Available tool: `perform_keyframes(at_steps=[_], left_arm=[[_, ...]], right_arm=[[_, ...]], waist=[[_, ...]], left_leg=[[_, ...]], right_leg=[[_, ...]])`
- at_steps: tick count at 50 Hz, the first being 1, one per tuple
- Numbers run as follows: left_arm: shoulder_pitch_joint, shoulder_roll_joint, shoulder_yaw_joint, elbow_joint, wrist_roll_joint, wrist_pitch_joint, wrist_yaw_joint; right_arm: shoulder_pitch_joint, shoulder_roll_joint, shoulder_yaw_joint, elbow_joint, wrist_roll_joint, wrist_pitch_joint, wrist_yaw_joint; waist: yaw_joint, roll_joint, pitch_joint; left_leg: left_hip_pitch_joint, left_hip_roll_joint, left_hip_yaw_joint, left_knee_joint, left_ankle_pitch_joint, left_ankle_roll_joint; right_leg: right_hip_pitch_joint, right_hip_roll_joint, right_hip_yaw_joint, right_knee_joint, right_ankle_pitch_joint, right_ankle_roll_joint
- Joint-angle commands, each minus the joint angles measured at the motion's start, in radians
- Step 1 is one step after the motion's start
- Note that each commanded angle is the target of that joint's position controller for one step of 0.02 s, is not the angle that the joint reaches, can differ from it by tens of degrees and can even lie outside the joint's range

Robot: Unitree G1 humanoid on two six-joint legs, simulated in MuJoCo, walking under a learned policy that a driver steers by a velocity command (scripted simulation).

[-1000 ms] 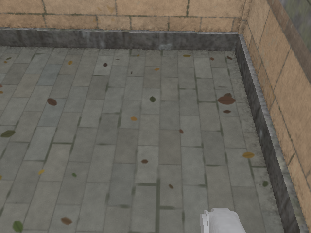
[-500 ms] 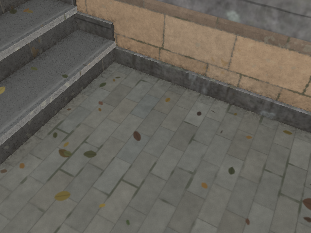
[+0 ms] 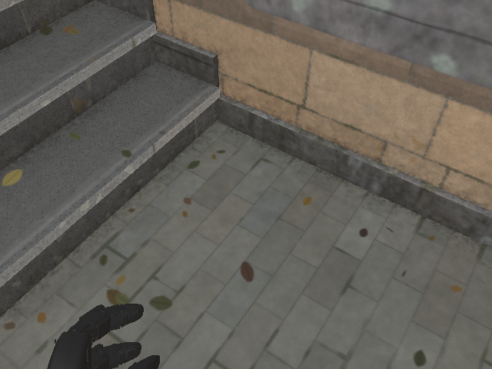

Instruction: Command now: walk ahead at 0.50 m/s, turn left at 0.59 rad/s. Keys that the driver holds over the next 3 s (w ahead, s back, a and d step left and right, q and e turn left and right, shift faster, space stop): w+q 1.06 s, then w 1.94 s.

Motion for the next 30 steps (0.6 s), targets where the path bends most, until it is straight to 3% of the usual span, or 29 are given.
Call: perform_keyframes(at_steps=[1, 2, 3, 4, 5, 6, 7, 8, 9, 10, 11, 13, 14, 17, 19, 21, 22, 23, 24, 25, 26, 27, 28, 29, 30], left_arm=[[0.285, 0.19, 0.093, 0.039, -0.003, -0.013, 0.019], [0.443, 0.24, 0.094, 0.072, 0.011, -0.01, 0.017], [0.427, 0.296, 0.092, 0.071, 0.056, -0.018, 0.001], [0.382, 0.218, 0.086, 0.052, 0.055, -0.013, 0.006], [0.32, 0.138, 0.067, 0.067, 0.036, -0.008, 0.01], [0.296, 0.114, 0.055, 0.091, 0.043, -0.004, 0.012], [0.267, 0.098, 0.048, 0.124, 0.059, -0.004, 0.006], [0.247, 0.082, 0.042, 0.149, 0.067, -0.007, 0.006], [0.236, 0.07, 0.04, 0.169, 0.062, -0.012, 0.005], [0.227, 0.069, 0.039, 0.184, 0.053, -0.012, 0.007], [0.201, 0.107, 0.047, 0.198, 0.049, -0.014, 0.018], [0.19, 0.156, 0.061, 0.199, 0.052, -0.013, 0.033], [0.177, 0.178, 0.068, 0.187, 0.044, -0.011, 0.034], [0.195, 0.224, 0.081, 0.187, 0.008, -0.009, 0.026], [0.242, 0.263, 0.092, 0.203, 0.0, -0.003, 0.016], [0.283, 0.262, 0.092, 0.216, -0.003, 0.024, 0.016], [0.268, 0.269, 0.09, 0.222, 0.001, 0.029, 0.016], [0.275, 0.24, 0.081, 0.215, 0.005, 0.036, 0.016], [0.216, 0.215, 0.063, 0.174, 0.031, 0.036, 0.02], [0.218, 0.126, 0.032, 0.1, 0.056, 0.003, 0.015], [0.158, 0.199, 0.047, 0.099, 0.014, -0.038, 0.006], [0.13, 0.205, 0.047, 0.088, -0.007, -0.051, -0.001], [0.137, 0.185, 0.044, 0.104, 0.004, -0.053, -0.001], [0.137, 0.19, 0.048, 0.117, 0.018, -0.045, -0.001], [0.121, 0.188, 0.05, 0.114, 0.026, -0.031, -0.003]], right_arm=[[-0.172, -0.158, -0.041, -0.142, -0.005, -0.016, -0.015], [-0.125, -0.073, -0.019, -0.164, -0.033, -0.024, -0.002], [0.119, 0.028, 0.001, -0.178, 0.011, -0.032, 0.001], [0.08, -0.093, -0.02, -0.165, 0.014, -0.028, -0.004], [-0.049, -0.124, -0.024, -0.191, 0.002, -0.014, -0.012], [-0.147, -0.134, -0.024, -0.216, -0.007, 0.002, -0.019], [-0.185, -0.132, -0.029, -0.227, -0.02, 0.015, -0.022], [-0.18, -0.126, -0.032, -0.236, -0.012, 0.027, -0.017], [-0.179, -0.12, -0.033, -0.241, -0.002, 0.034, -0.013], [-0.202, -0.11, -0.031, -0.263, 0.021, 0.043, -0.004], [-0.243, -0.09, -0.025, -0.285, 0.012, 0.055, -0.007], [-0.301, -0.092, -0.021, -0.321, -0.011, 0.067, -0.001], [-0.304, -0.077, -0.011, -0.324, -0.008, 0.072, 0.01], [-0.36, -0.113, -0.022, -0.331, -0.015, 0.081, 0.026], [-0.408, -0.128, -0.018, -0.353, -0.007, 0.086, 0.03], [-0.441, -0.124, -0.013, -0.371, -0.011, 0.079, 0.032], [-0.392, -0.131, -0.019, -0.358, -0.015, 0.073, 0.027], [-0.295, -0.186, -0.047, -0.32, -0.015, 0.068, 0.026], [-0.103, -0.298, -0.09, -0.277, -0.018, 0.064, 0.022], [-0.063, -0.404, -0.104, -0.281, -0.01, 0.05, 0.023], [-0.031, -0.33, -0.085, -0.29, -0.026, 0.025, 0.018], [-0.081, -0.281, -0.067, -0.285, -0.033, 0.012, 0.016], [-0.11, -0.233, -0.051, -0.285, -0.026, 0.011, 0.013], [-0.169, -0.206, -0.04, -0.296, -0.022, 0.013, 0.011], [-0.192, -0.188, -0.03, -0.292, -0.026, 0.015, 0.011]], waist=[[0.274, 0.116, -0.075], [0.296, -0.041, -0.25], [0.149, -0.45, -0.356], [0.166, -0.387, -0.291], [0.186, -0.243, -0.169], [0.186, -0.114, -0.115], [0.159, -0.091, -0.069], [0.127, -0.107, -0.041], [0.11, -0.105, -0.023], [0.1, -0.092, -0.003], [0.087, -0.069, 0.036], [0.09, -0.032, 0.031], [0.082, -0.021, -0.007], [0.109, -0.027, 0.005], [0.128, -0.021, 0.014], [0.14, 0.002, 0.038], [0.098, -0.011, 0.032], [0.058, 0.02, -0.016], [-0.026, 0.156, -0.09], [0.016, 0.391, -0.142], [-0.028, 0.232, -0.184], [0.0, 0.166, -0.118], [0.026, 0.113, -0.097], [0.062, 0.066, -0.064], [0.089, 0.054, -0.048]], left_leg=[[-0.32, 0.1, -0.099, 0.22, 0.512, 0.096], [-0.455, 0.031, -0.031, 0.572, 0.308, 0.061], [-0.668, -0.057, -0.048, 0.926, -0.124, 0.033], [-0.796, 0.015, -0.057, 1.073, -0.023, 0.015], [-0.849, 0.071, 0.014, 1.13, 0.081, 0.02], [-0.829, 0.113, 0.053, 1.102, 0.153, 0.024], [-0.799, 0.137, 0.049, 1.052, 0.191, 0.031], [-0.751, 0.161, 0.034, 1.005, 0.204, 0.031], [-0.725, 0.168, 0.034, 0.962, 0.196, 0.033], [-0.71, 0.173, 0.041, 0.913, 0.191, 0.027], [-0.71, 0.179, 0.058, 0.827, 0.19, 0.008], [-0.667, 0.2, 0.084, 0.664, 0.254, -0.01], [-0.593, 0.202, 0.106, 0.58, 0.266, -0.012], [-0.459, 0.167, 0.173, 0.42, 0.286, -0.01], [-0.481, 0.172, 0.171, 0.322, 0.276, 0.016], [-0.482, 0.139, 0.218, 0.237, 0.187, 0.053], [-0.394, 0.103, 0.258, 0.185, 0.177, 0.081], [-0.225, 0.044, 0.279, 0.133, 0.172, 0.111], [0.025, 0.149, 0.051, 0.056, 0.197, 0.176], [0.303, 0.362, -0.504, -0.149, 0.037, 0.349], [0.338, 0.426, -0.644, -0.232, -0.012, 0.388], [0.293, 0.412, -0.522, -0.196, 0.112, 0.336], [0.227, 0.365, -0.395, -0.16, 0.208, 0.29], [0.113, 0.324, -0.29, -0.159, 0.317, 0.255], [0.02, 0.289, -0.232, -0.179, 0.393, 0.234]], right_leg=[[0.557, 0.004, -0.03, 0.012, -0.122, -0.033], [0.828, -0.149, 0.138, 0.058, -0.198, -0.071], [0.95, -0.388, 0.686, -0.196, -0.279, -0.243], [0.862, -0.397, 0.797, -0.299, -0.5, -0.265], [0.729, -0.373, 0.626, -0.292, -0.551, -0.245], [0.594, -0.321, 0.462, -0.291, -0.499, -0.231], [0.492, -0.272, 0.36, -0.311, -0.423, -0.218], [0.416, -0.244, 0.283, -0.324, -0.358, -0.206], [0.374, -0.226, 0.225, -0.34, -0.32, -0.199], [0.35, -0.214, 0.154, -0.365, -0.255, -0.201], [0.311, -0.228, 0.102, -0.383, -0.161, -0.202], [0.307, -0.238, 0.016, -0.395, -0.064, -0.202], [0.299, -0.239, -0.028, -0.396, -0.064, -0.203], [0.288, -0.241, -0.091, -0.42, -0.191, -0.194], [0.398, -0.277, -0.097, -0.402, -0.239, -0.18], [0.482, -0.305, -0.111, -0.348, -0.244, -0.173], [0.461, -0.297, -0.138, -0.281, -0.159, -0.163], [0.43, -0.235, -0.209, -0.1, 0.025, -0.14], [0.24, -0.143, -0.292, 0.283, 0.068, -0.084], [-0.213, 0.045, -0.207, 0.622, -0.506, -0.027], [-0.365, 0.03, -0.018, 0.764, -0.534, -0.047], [-0.409, -0.018, 0.001, 0.753, -0.451, -0.073], [-0.363, -0.057, 0.007, 0.695, -0.379, -0.07], [-0.291, -0.086, 0.015, 0.601, -0.307, -0.059], [-0.209, -0.092, 0.013, 0.545, -0.267, -0.047]])
Next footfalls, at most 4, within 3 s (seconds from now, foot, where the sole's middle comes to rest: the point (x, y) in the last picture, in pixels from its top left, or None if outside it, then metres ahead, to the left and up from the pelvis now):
0.04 right None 0.21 -0.14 -0.76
0.48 left None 0.31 0.15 -0.76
0.94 right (191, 323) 0.65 0.12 -0.76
1.42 left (93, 320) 0.69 0.39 -0.76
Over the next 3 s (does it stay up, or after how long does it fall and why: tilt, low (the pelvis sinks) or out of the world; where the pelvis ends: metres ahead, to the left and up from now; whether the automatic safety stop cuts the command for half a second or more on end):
stays up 1.39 0.77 0.38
